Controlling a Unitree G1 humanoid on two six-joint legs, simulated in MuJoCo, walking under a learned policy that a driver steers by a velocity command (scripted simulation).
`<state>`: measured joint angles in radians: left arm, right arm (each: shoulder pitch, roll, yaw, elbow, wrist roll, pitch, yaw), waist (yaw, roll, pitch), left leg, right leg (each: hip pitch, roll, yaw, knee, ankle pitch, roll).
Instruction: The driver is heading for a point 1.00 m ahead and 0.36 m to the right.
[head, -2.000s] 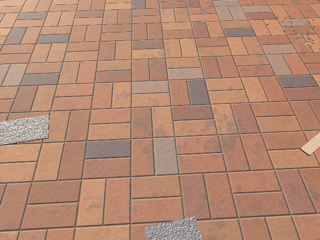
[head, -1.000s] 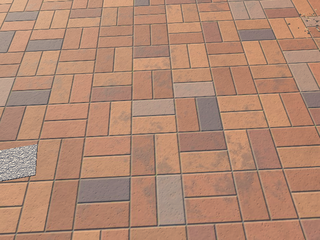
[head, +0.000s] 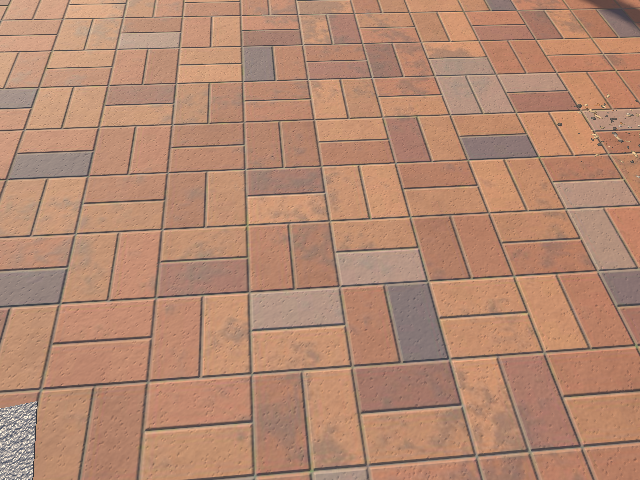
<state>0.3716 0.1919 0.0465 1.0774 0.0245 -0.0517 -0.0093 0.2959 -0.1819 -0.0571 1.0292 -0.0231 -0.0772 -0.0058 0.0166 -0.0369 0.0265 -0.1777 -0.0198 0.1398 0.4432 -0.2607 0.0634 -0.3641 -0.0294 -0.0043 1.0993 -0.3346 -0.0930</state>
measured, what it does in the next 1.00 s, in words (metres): walks ahead, turning right: right foot, then left foot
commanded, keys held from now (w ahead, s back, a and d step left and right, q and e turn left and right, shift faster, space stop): w+e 0.94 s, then w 0.06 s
